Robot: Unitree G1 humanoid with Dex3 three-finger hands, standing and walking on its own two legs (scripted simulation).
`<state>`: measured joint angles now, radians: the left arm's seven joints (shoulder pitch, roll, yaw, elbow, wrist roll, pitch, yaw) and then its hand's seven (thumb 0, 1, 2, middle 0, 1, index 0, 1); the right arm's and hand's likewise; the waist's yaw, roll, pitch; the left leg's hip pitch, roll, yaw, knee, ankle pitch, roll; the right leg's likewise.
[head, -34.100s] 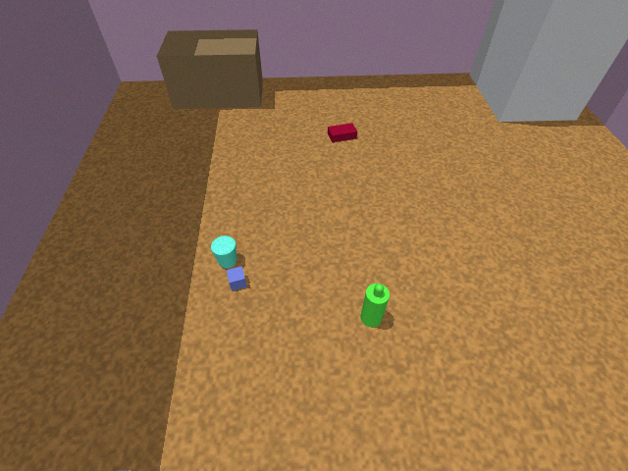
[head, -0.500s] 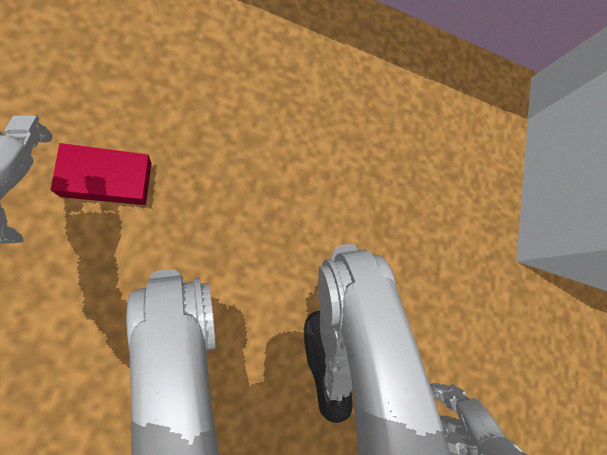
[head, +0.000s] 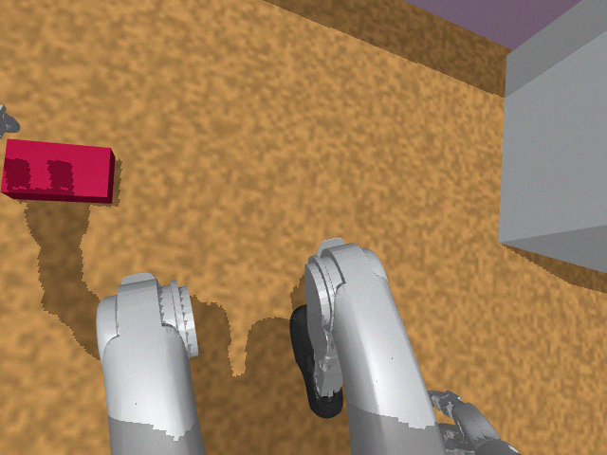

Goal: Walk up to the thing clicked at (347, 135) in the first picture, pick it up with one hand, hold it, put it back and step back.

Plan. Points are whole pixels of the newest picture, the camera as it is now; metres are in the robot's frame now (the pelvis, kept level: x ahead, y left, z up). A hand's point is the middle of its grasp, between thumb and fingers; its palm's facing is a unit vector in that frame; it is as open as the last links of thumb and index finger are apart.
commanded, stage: rise first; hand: left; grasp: from above
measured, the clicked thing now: (62, 173) +0.51 +0.28 -0.31
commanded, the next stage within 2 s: approach in 1.50 s
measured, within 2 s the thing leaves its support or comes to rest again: neither
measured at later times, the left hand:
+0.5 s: hand out of the picture +0.46 +0.33 -0.17, palm faces -0.47 -0.01 -0.88, open 14.1 cm
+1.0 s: hand out of the picture +0.46 +0.33 -0.18, palm faces -0.46 -0.01 -0.89, open 14.2 cm
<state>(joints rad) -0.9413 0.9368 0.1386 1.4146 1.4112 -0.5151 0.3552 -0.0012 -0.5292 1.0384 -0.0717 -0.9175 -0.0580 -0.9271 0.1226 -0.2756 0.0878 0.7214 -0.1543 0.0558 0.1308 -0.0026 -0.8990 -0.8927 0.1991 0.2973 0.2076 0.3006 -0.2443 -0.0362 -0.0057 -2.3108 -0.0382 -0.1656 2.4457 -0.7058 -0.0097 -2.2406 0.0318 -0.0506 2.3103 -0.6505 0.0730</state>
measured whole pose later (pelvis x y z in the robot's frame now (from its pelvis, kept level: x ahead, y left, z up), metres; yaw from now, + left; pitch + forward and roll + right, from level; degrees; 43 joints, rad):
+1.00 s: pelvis +0.00 +0.00 +0.00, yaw -1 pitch +33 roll -11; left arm -1.01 0.95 0.11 1.48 1.41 -0.43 0.39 0.00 -0.53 1.03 -0.08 -0.98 -0.07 -0.98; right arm 0.14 -0.27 0.13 0.71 -0.16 0.02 0.14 0.00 -0.91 -0.90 0.20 0.30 0.21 0.30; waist -0.29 -0.04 0.02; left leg -2.33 -0.04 -0.17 2.46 -0.70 -0.01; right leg -2.25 0.03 -0.06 2.31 -0.65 0.07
